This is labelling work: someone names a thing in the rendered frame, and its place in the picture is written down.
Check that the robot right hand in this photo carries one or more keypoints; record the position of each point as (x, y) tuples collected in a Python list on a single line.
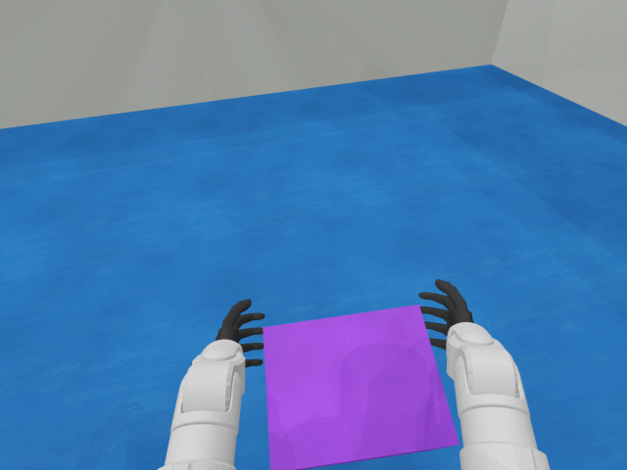
[(456, 312)]

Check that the robot right forearm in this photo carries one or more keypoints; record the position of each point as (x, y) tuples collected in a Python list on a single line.
[(495, 423)]

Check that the robot left forearm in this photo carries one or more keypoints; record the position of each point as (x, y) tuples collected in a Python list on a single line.
[(206, 418)]

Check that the robot left hand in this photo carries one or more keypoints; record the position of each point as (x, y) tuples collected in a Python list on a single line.
[(230, 329)]

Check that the carton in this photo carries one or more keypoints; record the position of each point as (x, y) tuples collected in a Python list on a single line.
[(353, 387)]

